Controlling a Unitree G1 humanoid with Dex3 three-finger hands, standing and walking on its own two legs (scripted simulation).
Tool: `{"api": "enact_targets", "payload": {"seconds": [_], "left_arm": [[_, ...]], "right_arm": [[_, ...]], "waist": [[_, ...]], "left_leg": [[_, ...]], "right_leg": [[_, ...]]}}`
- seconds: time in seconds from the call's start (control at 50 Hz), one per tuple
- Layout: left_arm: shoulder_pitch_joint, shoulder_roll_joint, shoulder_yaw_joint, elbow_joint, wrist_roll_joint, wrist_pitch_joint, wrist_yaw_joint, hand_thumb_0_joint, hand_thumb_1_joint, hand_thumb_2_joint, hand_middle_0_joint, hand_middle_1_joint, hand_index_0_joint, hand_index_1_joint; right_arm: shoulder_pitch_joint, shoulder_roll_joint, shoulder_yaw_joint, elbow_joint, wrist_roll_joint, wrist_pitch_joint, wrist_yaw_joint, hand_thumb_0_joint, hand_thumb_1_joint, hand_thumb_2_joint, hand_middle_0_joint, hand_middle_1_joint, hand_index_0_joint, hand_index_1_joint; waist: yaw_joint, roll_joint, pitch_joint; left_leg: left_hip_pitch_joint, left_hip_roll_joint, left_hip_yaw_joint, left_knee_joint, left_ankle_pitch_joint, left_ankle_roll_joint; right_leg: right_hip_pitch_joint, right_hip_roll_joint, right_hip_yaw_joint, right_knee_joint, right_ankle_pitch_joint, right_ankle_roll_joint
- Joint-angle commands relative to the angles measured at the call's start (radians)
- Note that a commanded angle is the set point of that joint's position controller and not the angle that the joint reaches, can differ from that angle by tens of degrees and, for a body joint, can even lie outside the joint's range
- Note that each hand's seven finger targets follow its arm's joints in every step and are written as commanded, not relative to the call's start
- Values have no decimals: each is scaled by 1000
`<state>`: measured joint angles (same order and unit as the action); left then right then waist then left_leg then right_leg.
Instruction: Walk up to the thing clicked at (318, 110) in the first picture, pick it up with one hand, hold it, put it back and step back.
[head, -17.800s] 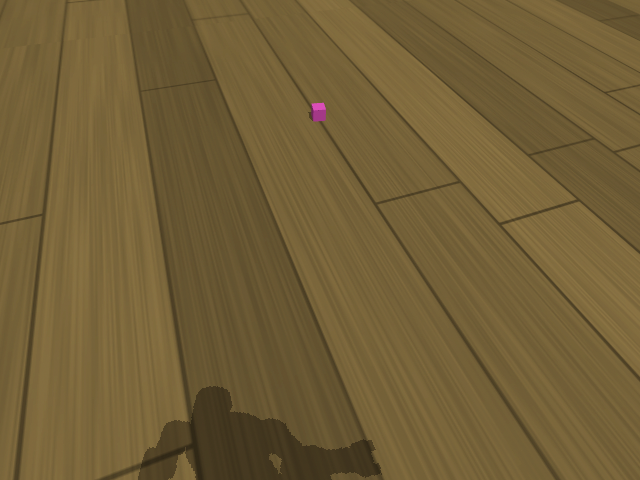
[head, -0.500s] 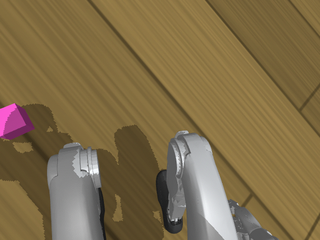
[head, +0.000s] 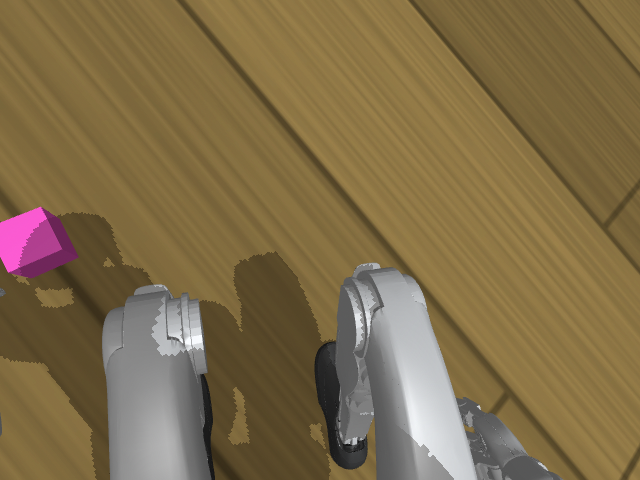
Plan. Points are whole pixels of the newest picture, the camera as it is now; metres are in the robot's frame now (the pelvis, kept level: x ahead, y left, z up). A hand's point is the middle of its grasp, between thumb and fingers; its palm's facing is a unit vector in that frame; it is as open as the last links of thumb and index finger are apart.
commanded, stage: rise first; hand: left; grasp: from above
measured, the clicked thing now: (36, 243) +0.41 +0.36 -0.29
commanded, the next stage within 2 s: approach in 0.44 s
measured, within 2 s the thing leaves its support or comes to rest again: neither
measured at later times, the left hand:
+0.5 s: hand out of the picture +0.37 +0.39 -0.17, palm faces -0.34 -0.24 -0.91, open 12.7 cm
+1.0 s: hand (43, 223) +0.42 +0.32 -0.19, palm faces -0.32 -0.25 -0.91, open 13.0 cm
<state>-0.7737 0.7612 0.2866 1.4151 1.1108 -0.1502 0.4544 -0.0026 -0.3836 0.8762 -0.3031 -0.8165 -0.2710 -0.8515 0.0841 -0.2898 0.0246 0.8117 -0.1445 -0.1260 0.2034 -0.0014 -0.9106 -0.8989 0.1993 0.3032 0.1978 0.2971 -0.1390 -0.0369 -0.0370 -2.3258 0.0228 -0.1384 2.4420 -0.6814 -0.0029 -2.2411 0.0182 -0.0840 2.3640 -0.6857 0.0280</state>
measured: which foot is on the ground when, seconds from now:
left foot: down 0.00-1.00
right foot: down 0.00-1.00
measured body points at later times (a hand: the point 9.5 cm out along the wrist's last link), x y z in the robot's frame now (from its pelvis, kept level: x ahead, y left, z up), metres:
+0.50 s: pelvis +0.00 +0.00 +0.00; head +0.22 +0.08 +0.38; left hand +0.38 +0.40 -0.12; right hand +0.09 -0.27 -0.11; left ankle +0.08 +0.13 -0.29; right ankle +0.10 -0.12 -0.29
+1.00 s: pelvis +0.00 +0.00 -0.01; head +0.23 +0.07 +0.37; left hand +0.43 +0.33 -0.14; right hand +0.06 -0.28 -0.10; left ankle +0.08 +0.13 -0.29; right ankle +0.10 -0.12 -0.29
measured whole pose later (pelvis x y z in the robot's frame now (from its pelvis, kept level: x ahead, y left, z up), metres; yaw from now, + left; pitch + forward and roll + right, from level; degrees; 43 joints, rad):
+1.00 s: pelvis +0.00 +0.00 -0.01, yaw -1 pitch +31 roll -8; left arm -0.95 0.75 0.30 1.63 1.17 -0.11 0.60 0.00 -0.36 0.86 -0.30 -0.83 -0.29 -0.85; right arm 0.10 -0.31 0.08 0.80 -0.18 -0.18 0.22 0.00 -0.90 -0.89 0.20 0.30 0.20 0.30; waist -0.24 -0.06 0.00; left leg -2.34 0.03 -0.16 2.46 -0.67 -0.01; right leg -2.27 0.03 -0.10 2.37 -0.65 0.02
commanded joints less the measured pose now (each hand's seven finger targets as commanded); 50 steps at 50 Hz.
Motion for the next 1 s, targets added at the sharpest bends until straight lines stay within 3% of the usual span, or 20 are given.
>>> {"api": "enact_targets", "payload": {"seconds": [0.0, 0.04, 0.12, 0.16, 0.18, 0.24, 0.32, 0.44, 0.48, 0.5, 0.52, 0.54, 0.58, 0.6, 0.72, 0.76, 0.8, 0.84, 0.9, 0.98], "left_arm": [[-204, 303, 29, -118, -13, 17, 37, 0, -371, 852, -309, -801, -279, -832], [-223, 309, 16, -107, -8, 19, 31, 0, -364, 845, -311, -814, -286, -840], [-215, 338, 49, -89, -16, 10, 35, 0, -352, 835, -312, -809, -291, -830], [-204, 317, 42, -61, -18, 6, 31, 0, -343, 829, -316, -798, -295, -819], [-226, 311, 28, -57, -15, 2, 29, 0, -343, 830, -323, -791, -299, -816], [-230, 351, 48, -55, -13, -7, 33, 0, -333, 823, -333, -782, -308, -808], [-239, 356, 53, -107, -6, -11, 42, 0, -330, 818, -343, -775, -316, -803], [-223, 309, 28, -142, -12, 5, 44, 0, -306, 790, -347, -772, -331, -789], [-226, 295, 14, -140, -11, 11, 39, 0, -301, 789, -348, -765, -331, -783], [-216, 293, 14, -132, -7, 16, 37, 0, -297, 783, -346, -771, -332, -786], [-227, 304, 14, -130, -8, 18, 35, 0, -353, 858, -383, -712, -321, -776], [-223, 303, 19, -138, -11, 19, 32, 0, -342, 817, -303, -786, -286, -800], [-231, 249, -20, -126, -18, 22, 21, 0, -352, 821, -270, -832, -267, -835], [-232, 234, -29, -129, -25, 21, 18, 0, -366, 831, -251, -846, -251, -846], [-366, 134, -120, -49, -22, 7, 41, 0, -384, 864, -265, -843, -251, -858], [-383, 182, -95, -11, -9, 7, 72, 0, -389, 869, -263, -846, -249, -860], [-401, 176, -95, 60, 6, 13, 104, 0, -377, 864, -275, -837, -261, -852], [-412, 265, -21, 80, 28, 22, 150, 0, -388, 867, -276, -835, -256, -855], [-442, 328, 24, 100, 63, 52, 193, 0, -365, 886, -308, -822, -282, -849], [-424, 390, 69, 65, 40, 96, 221, 0, -355, 855, -308, -827, -291, -844]], "right_arm": [[182, -240, -74, -16, 7, -8, -8, 0, -901, -901, 200, 300, 200, 300], [183, -233, -69, -16, 8, -7, -6, 0, -903, -902, 200, 300, 200, 300], [184, -233, -58, -15, -1, -12, -6, 0, -901, -900, 200, 300, 200, 300], [182, -229, -57, -14, -2, -17, -2, 0, -899, -900, 200, 300, 200, 300], [185, -230, -53, -14, -7, -19, -1, 0, -899, -900, 200, 300, 200, 300], [178, -239, -53, -15, -7, -20, 0, 0, -900, -901, 200, 300, 200, 300], [179, -240, -57, -10, -12, -25, -1, 0, -901, -901, 200, 300, 200, 300], [173, -243, -77, -8, 1, -22, -2, 0, -901, -900, 200, 300, 200, 300], [181, -248, -82, -7, 2, -22, 0, 0, -898, -899, 200, 300, 200, 300], [183, -244, -83, -4, 6, -20, 0, 0, -900, -900, 200, 300, 200, 300], [188, -237, -79, -2, 8, -20, 1, 0, -900, -898, 200, 300, 200, 300], [190, -243, -82, -6, 7, -20, 0, 0, -892, -891, 200, 300, 200, 300], [204, -237, -80, -4, 7, -22, 5, 0, -892, -892, 200, 300, 200, 300], [199, -236, -84, -2, 12, -23, 3, 0, -891, -891, 200, 300, 200, 300], [228, -240, -63, 5, -1, -42, 3, 0, -891, -891, 200, 300, 200, 300], [227, -248, -50, 8, -4, -49, 0, 0, -892, -891, 200, 300, 200, 300], [230, -247, -33, 9, -16, -56, 2, 0, -892, -891, 200, 300, 200, 300], [227, -259, -21, 2, -24, -61, 1, 0, -894, -892, 200, 300, 200, 300], [216, -259, -3, -11, -38, -63, 10, 0, -895, -893, 200, 300, 200, 300], [179, -259, 1, -29, -40, -67, 19, 0, -900, -895, 200, 300, 200, 300]], "waist": [[18, 305, -651], [11, 278, -641], [15, 233, -628], [12, 218, -617], [-6, 234, -613], [7, 232, -624], [17, 308, -669], [21, 348, -668], [7, 333, -652], [17, 333, -652], [17, 327, -634], [18, 309, -644], [-6, 277, -638], [1, 278, -635], [-84, 218, -587], [-70, 218, -591], [-88, 224, -575], [-66, 267, -603], [-63, 338, -661], [-38, 384, -689]], "left_leg": [[534, -14, 86, -292, 145, 22], [512, -14, 97, -276, 140, 29], [458, -19, 109, -251, 149, 39], [460, -18, 103, -250, 147, 38], [467, -18, 102, -249, 147, 37], [454, -20, 100, -250, 120, 36], [518, -18, 97, -267, 128, 27], [557, -14, 85, -297, 129, 17], [559, -11, 76, -307, 124, 17], [554, -14, 80, -311, 121, 16], [543, -15, 85, -304, 129, 20], [542, -14, 87, -299, 140, 23], [523, -17, 93, -289, 146, 27], [531, -15, 90, -296, 144, 26], [467, -16, 87, -264, 109, 31], [466, -15, 89, -253, 119, 30], [458, -15, 93, -244, 125, 29], [476, -16, 95, -250, 139, 25], [536, -13, 98, -246, 179, 19], [523, -9, 114, -223, 179, 25]], "right_leg": [[262, 21, -78, -228, 176, -61], [277, 26, -70, -245, 178, -63], [321, 25, -59, -257, 189, -55], [310, 25, -65, -248, 178, -56], [311, 26, -68, -248, 181, -55], [306, 30, -68, -251, 151, -59], [294, 28, -77, -234, 155, -60], [239, 22, -82, -221, 157, -64], [229, 19, -84, -223, 157, -64], [226, 20, -81, -228, 153, -67], [238, 19, -76, -233, 161, -66], [251, 18, -75, -239, 171, -63], [270, 21, -72, -251, 183, -62], [260, 19, -72, -253, 180, -62], [259, 27, -78, -281, 159, -57], [262, 30, -77, -278, 165, -57], [272, 32, -79, -269, 173, -56], [279, 30, -84, -250, 183, -57], [285, 32, -90, -217, 219, -62], [306, 31, -73, -217, 222, -60]]}}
